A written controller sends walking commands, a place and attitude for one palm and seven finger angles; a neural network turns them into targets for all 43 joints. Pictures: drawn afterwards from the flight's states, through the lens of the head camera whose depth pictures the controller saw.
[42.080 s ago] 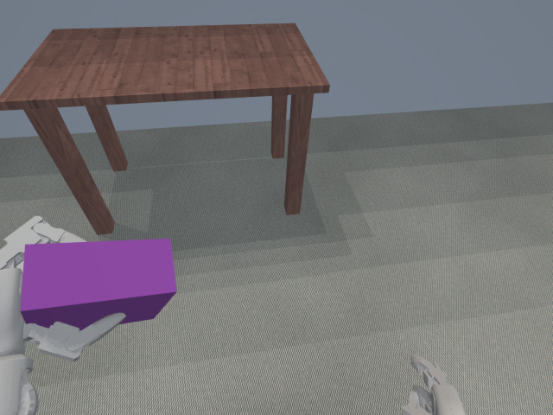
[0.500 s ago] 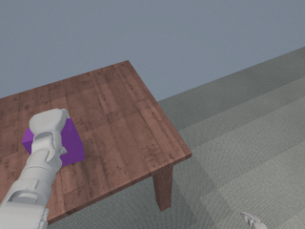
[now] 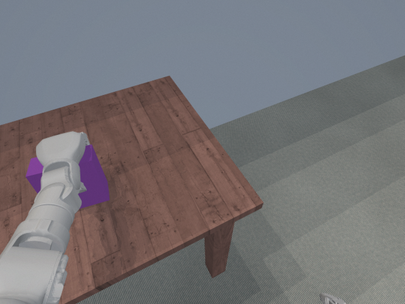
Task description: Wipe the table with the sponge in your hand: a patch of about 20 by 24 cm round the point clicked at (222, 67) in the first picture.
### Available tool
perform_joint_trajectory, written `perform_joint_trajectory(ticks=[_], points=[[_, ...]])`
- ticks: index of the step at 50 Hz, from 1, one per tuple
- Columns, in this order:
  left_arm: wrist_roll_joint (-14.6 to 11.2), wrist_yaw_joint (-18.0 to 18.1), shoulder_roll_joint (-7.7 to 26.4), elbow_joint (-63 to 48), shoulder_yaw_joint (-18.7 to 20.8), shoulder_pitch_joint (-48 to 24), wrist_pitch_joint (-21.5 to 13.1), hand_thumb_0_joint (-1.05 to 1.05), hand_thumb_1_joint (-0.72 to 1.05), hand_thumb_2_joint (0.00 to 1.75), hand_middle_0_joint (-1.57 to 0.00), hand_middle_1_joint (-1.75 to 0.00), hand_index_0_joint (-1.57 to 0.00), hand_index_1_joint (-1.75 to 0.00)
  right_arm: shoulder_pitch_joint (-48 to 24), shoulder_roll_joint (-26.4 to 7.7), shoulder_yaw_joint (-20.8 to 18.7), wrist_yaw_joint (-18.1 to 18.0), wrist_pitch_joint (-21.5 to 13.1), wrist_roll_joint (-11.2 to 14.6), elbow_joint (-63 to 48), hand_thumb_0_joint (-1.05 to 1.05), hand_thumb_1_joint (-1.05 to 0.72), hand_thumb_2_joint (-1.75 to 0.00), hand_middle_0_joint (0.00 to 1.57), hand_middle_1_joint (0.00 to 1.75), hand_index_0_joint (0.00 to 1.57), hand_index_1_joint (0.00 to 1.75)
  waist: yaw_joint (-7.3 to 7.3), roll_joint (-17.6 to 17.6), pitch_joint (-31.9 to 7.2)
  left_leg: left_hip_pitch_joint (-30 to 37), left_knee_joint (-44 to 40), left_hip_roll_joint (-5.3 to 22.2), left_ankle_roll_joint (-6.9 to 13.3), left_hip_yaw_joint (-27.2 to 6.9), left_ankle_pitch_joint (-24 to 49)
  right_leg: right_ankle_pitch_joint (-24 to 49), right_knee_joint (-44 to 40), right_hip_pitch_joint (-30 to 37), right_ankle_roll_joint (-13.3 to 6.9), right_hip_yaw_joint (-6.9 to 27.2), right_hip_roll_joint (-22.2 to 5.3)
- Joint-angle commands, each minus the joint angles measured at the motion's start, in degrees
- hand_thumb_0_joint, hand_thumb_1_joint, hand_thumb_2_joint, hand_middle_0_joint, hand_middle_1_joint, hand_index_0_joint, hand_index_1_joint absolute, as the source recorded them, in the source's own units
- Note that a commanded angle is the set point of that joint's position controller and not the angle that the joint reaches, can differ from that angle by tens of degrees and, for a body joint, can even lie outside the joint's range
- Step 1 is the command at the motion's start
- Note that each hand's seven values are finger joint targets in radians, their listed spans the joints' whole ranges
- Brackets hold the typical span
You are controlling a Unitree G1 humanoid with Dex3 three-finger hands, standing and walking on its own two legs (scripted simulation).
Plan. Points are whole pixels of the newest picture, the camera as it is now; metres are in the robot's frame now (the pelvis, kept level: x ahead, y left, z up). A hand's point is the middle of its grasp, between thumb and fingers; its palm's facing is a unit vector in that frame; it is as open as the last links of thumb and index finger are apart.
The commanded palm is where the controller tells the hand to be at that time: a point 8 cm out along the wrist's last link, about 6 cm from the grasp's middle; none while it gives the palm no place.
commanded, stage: slide back across to the first lane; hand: left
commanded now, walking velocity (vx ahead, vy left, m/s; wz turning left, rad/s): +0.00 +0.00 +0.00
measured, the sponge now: (76, 187) +0.37 +0.31 -0.01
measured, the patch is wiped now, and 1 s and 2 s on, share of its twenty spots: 0.95 0.95 0.95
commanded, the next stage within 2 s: wipe back along the first lane in 0.54 s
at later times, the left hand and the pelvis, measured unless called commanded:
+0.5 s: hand (45, 170) +0.38 +0.36 +0.04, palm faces -0.09 -0.06 -0.99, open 10.0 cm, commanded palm +0.34 +0.36 +0.09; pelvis +0.02 +0.04 +0.01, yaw +0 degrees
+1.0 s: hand (39, 188) +0.33 +0.36 +0.04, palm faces -0.04 -0.05 -1.00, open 10.1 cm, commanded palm +0.29 +0.34 +0.08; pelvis +0.03 +0.03 +0.01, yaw +1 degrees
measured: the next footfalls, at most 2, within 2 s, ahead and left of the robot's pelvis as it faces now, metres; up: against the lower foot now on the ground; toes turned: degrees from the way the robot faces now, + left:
none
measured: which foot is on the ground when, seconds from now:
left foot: down 0.00-1.00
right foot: down 0.00-1.00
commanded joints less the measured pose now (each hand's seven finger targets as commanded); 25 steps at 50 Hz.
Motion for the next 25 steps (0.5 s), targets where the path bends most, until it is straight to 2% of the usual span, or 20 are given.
perform_joint_trajectory(ticks=[1,3,5,6,7,8,10,11,12,14,15,16,17,19,20,21,22,24,25], points=[[1.41,2.54,19.86,-6.81,6.83,-11.79,1.86,0.0,0.1,1.3,-1.2,-1.6,-1.2,-1.6,-4.01,-7.77,-2.59,-0.35,-1.81,-0.28,-7.72,0.0,-0.9,-0.9,0.2,0.3,0.2,0.3,2.66,-4.0,-15.61,6.04,-4.33,-1.41,2.54,0.73,9.63,14.12,-4.73,12.51,-0.83,2.44,-2.58],[1.78,2.83,18.33,-7.56,4.67,-13.14,2.34,0.0,0.1,1.3,-1.2,-1.6,-1.2,-1.6,-4.03,-7.68,-2.47,-0.35,-1.76,-0.16,-7.63,0.0,-0.9,-0.9,0.2,0.3,0.2,0.3,1.6,-3.63,-13.76,7.29,-4.83,-1.26,2.56,0.79,8.51,11.24,-5.29,10.79,-0.63,1.84,-2.33],[1.82,3.04,18.98,-7.91,5.43,-11.05,3.19,0.0,0.1,1.3,-1.2,-1.6,-1.2,-1.6,-4.46,-7.7,-2.48,-0.16,-1.85,-0.23,-7.77,0.0,-0.9,-0.9,0.2,0.3,0.2,0.3,2.12,-3.41,-12.59,7.94,-5.56,-1.2,2.52,0.63,8.25,9.74,-6.05,10.77,-0.8,1.65,-2.15],[1.53,2.65,19.68,-9.38,5.97,-12.22,3.21,0.0,0.1,1.3,-1.2,-1.6,-1.2,-1.6,-5.46,-7.65,-2.27,-0.17,-1.93,0.02,-8.26,0.0,-0.9,-0.9,0.2,0.3,0.2,0.3,2.6,-2.67,-12.8,8.39,-6.16,-1.11,2.41,-0.02,8.9,9.47,-6.03,11.04,-1.11,1.43,-2.11],[1.71,2.53,19.5,-8.69,5.31,-11.36,3.74,0.0,0.1,1.3,-1.2,-1.6,-1.2,-1.6,-5.0,-7.76,-2.23,-0.21,-1.86,-0.04,-8.19,0.0,-0.9,-0.9,0.2,0.3,0.2,0.3,2.34,-3.1,-11.91,8.65,-6.45,-1.2,2.46,-0.04,8.0,8.0,-6.26,10.86,-0.98,1.22,-1.95],[1.84,2.39,19.31,-9.52,4.71,-12.92,3.94,0.0,0.1,1.3,-1.2,-1.6,-1.2,-1.6,-5.41,-7.81,-2.19,-0.15,-1.93,0.09,-8.03,0.0,-0.9,-0.9,0.2,0.3,0.2,0.3,1.79,-2.08,-10.98,9.5,-6.52,-0.97,2.45,-0.08,7.89,7.21,-6.57,9.49,-1.05,0.99,-1.91],[1.95,1.85,19.44,-9.29,4.8,-11.31,4.51,0.0,0.1,1.3,-1.2,-1.6,-1.2,-1.6,-5.31,-7.79,-2.13,-0.01,-2.05,0.05,-8.21,0.0,-0.9,-0.9,0.2,0.3,0.2,0.3,2.16,-2.46,-10.58,10.04,-7.23,-0.93,2.37,-0.45,7.48,5.81,-7.14,9.69,-1.19,0.66,-1.78],[1.73,1.25,19.09,-10.66,4.51,-12.27,4.19,0.0,0.1,1.3,-1.2,-1.6,-1.2,-1.6,-6.25,-7.59,-1.94,-0.12,-2.25,0.2,-8.6,0.0,-0.9,-0.9,0.2,0.3,0.2,0.3,2.45,-0.37,-11.09,10.9,-7.65,-0.77,2.29,-0.79,8.45,6.22,-7.06,9.71,-1.54,0.63,-1.81],[2.17,0.96,19.96,-10.05,4.81,-11.27,4.31,0.0,0.1,1.3,-1.2,-1.6,-1.2,-1.6,-5.47,-7.88,-2.05,-0.09,-2.1,0.07,-8.3,0.0,-0.9,-0.9,0.2,0.3,0.2,0.3,2.3,-0.93,-10.09,11.31,-7.6,-0.81,2.31,-1.06,7.99,5.3,-7.16,9.29,-1.56,0.36,-1.66],[2.51,0.21,19.46,-10.76,4.15,-11.51,4.03,0.0,0.1,1.3,-1.2,-1.6,-1.2,-1.6,-5.28,-7.94,-2.06,-0.07,-2.07,0.01,-8.33,0.0,-0.9,-0.9,0.2,0.3,0.2,0.3,1.96,-0.53,-9.91,12.19,-7.6,-0.71,2.14,-1.32,8.7,5.57,-7.19,8.58,-1.78,0.08,-1.49],[2.31,-0.25,18.31,-11.74,3.37,-10.75,3.76,0.0,0.1,1.3,-1.2,-1.6,-1.2,-1.6,-5.37,-7.79,-2.08,-0.02,-2.21,-0.03,-8.66,0.0,-0.9,-0.9,0.2,0.3,0.2,0.3,2.06,0.15,-10.55,12.96,-7.62,-0.67,2.12,-1.36,9.35,6.04,-7.31,8.69,-1.84,0.09,-1.5],[2.13,-0.7,18.59,-12.45,4.14,-11.18,3.24,0.0,0.1,1.3,-1.2,-1.6,-1.2,-1.6,-5.98,-7.69,-2.07,-0.07,-2.33,0.06,-8.92,0.0,-0.9,-0.9,0.2,0.3,0.2,0.3,2.3,0.29,-10.89,13.65,-7.88,-0.35,1.93,-2.01,10.8,6.58,-7.0,8.62,-2.18,-0.15,-1.43],[2.33,-0.99,17.59,-12.99,2.91,-10.11,2.96,0.0,0.1,1.3,-1.2,-1.6,-1.2,-1.6,-5.28,-7.8,-2.22,0.04,-2.29,-0.13,-8.72,0.0,-0.9,-0.9,0.2,0.3,0.2,0.3,2.21,1.07,-10.9,14.82,-7.5,-0.35,1.89,-2.08,11.62,7.12,-6.9,8.28,-2.24,-0.25,-1.31],[2.21,-1.5,16.73,-14.74,2.8,-8.38,2.63,0.0,0.1,1.3,-1.2,-1.6,-1.2,-1.6,-5.17,-7.76,-2.35,0.2,-2.24,-0.27,-9.14,0.0,-0.9,-0.9,0.2,0.3,0.2,0.3,2.42,1.0,-11.82,15.83,-7.23,-0.19,1.57,-2.47,13.85,8.38,-6.67,8.4,-2.38,-0.56,-1.17],[2.2,-1.57,17.41,-14.91,3.58,-7.99,2.49,0.0,0.1,1.3,-1.2,-1.6,-1.2,-1.6,-5.13,-7.88,-2.4,0.23,-2.12,-0.29,-9.0,0.0,-0.9,-0.9,0.2,0.3,0.2,0.3,2.42,0.41,-11.86,16.15,-7.0,-0.08,1.5,-2.76,14.73,8.86,-6.63,8.25,-2.47,-0.51,-1.08],[1.52,-1.93,15.75,-16.64,2.84,-8.5,1.94,0.0,0.1,1.3,-1.2,-1.6,-1.2,-1.6,-6.03,-7.58,-2.34,0.22,-2.36,-0.21,-9.64,0.0,-0.9,-0.9,0.2,0.3,0.2,0.3,2.59,0.85,-12.26,16.83,-7.19,0.17,1.31,-3.13,16.82,9.9,-6.49,8.37,-2.6,-0.66,-1.12],[1.78,-1.86,16.22,-16.7,3.17,-7.03,1.91,0.0,0.1,1.3,-1.2,-1.6,-1.2,-1.6,-5.22,-7.89,-2.62,0.36,-2.22,-0.42,-9.19,0.0,-0.9,-0.9,0.2,0.3,0.2,0.3,2.56,0.87,-11.78,17.62,-6.66,0.26,1.11,-3.49,17.76,10.04,-6.24,7.73,-2.64,-0.8,-0.97],[1.51,-1.52,14.97,-19.2,3.04,-4.9,1.8,0.0,0.1,1.3,-1.2,-1.6,-1.2,-1.6,-5.47,-7.7,-2.86,0.59,-2.16,-0.59,-9.53,0.0,-0.9,-0.9,0.2,0.3,0.2,0.3,2.86,0.74,-13.48,18.84,-6.01,0.47,0.76,-3.65,21.08,11.8,-5.93,8.02,-2.58,-0.79,-0.96],[1.29,-1.25,15.5,-19.68,4.21,-2.86,1.99,0.0,0.1,1.3,-1.2,-1.6,-1.2,-1.6,-5.53,-7.73,-2.94,0.76,-2.14,-0.74,-9.51,0.0,-0.9,-0.9,0.2,0.3,0.2,0.3,3.32,0.08,-13.55,18.76,-5.83,0.49,0.74,-3.5,22.56,13.32,-5.99,8.95,-2.55,-0.64,-1.04]])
